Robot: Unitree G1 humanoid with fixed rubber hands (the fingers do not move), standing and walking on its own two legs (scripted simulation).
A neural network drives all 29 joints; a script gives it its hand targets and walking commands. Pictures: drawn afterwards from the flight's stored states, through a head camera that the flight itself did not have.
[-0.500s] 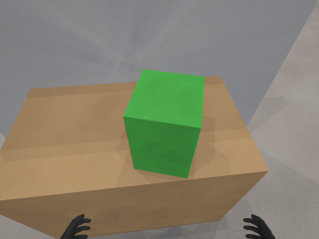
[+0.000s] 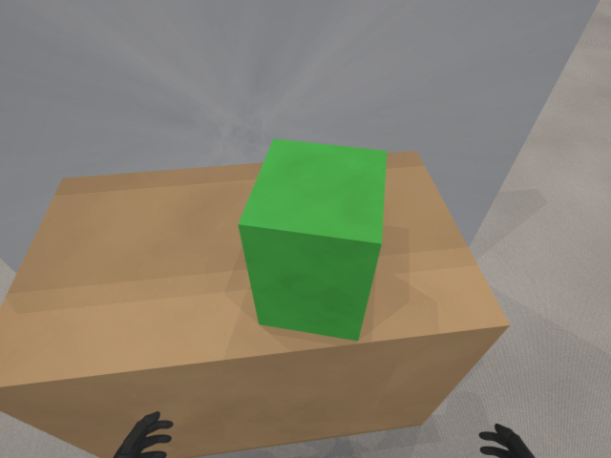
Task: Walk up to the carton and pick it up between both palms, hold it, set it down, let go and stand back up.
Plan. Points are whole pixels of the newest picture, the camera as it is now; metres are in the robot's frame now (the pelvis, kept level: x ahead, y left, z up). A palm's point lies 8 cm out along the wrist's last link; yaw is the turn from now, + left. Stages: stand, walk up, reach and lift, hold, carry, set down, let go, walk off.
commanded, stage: stand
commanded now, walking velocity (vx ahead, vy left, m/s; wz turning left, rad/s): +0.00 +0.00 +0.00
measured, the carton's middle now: (317, 244) +0.43 +0.01 +0.02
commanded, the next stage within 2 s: walk up in 1.40 s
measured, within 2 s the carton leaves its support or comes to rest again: neither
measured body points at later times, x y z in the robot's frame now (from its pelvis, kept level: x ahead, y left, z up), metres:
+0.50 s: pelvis +0.00 +0.00 +0.00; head +0.01 +0.00 +0.45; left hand +0.13 +0.27 -0.11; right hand +0.14 -0.26 -0.10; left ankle +0.02 +0.11 -0.73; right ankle +0.03 -0.13 -0.73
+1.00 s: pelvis +0.00 +0.01 +0.01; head +0.01 +0.01 +0.46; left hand +0.11 +0.27 -0.11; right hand +0.10 -0.26 -0.11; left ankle +0.02 +0.11 -0.73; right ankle +0.03 -0.13 -0.73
